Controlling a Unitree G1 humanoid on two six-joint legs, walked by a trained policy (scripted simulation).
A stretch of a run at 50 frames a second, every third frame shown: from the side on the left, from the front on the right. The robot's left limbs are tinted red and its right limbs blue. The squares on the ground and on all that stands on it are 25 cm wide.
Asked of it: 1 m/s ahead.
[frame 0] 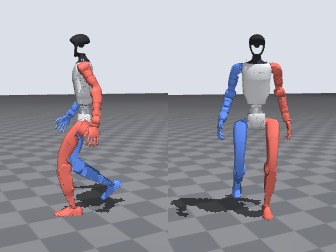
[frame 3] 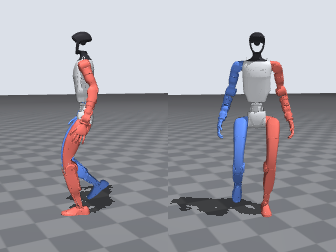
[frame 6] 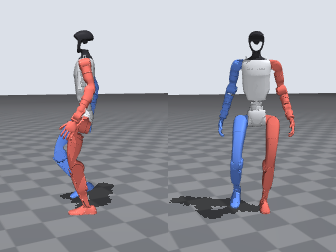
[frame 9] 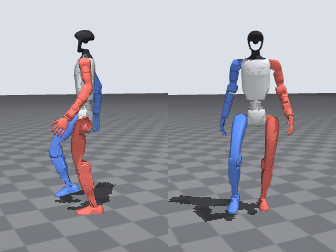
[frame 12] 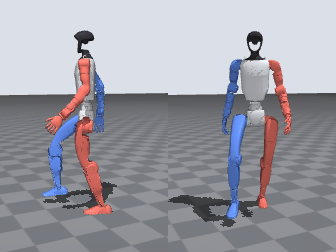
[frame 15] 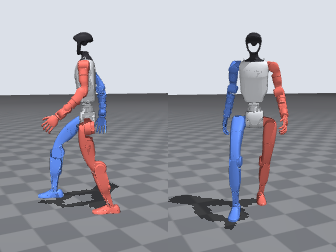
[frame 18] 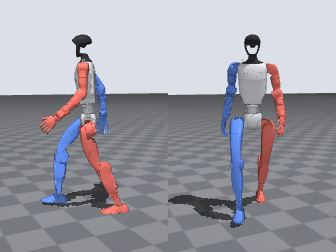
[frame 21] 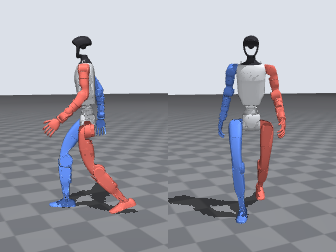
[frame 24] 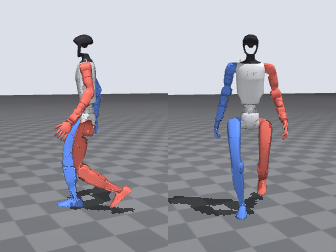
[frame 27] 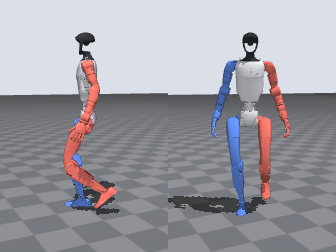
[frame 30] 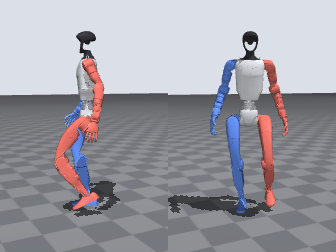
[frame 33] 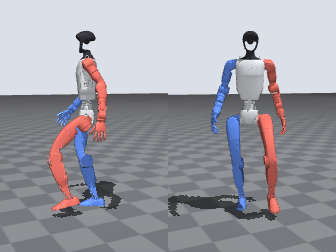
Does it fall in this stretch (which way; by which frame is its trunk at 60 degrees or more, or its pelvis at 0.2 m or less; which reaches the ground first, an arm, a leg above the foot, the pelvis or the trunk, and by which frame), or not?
no
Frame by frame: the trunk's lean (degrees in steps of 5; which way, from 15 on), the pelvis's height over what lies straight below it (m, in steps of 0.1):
0: 5, 0.7
3: 5, 0.8
6: 0, 0.8
9: 0, 0.8
12: 0, 0.8
15: 5, 0.8
18: 5, 0.8
21: 5, 0.7
24: 5, 0.8
27: 5, 0.8
30: 0, 0.8
33: 0, 0.8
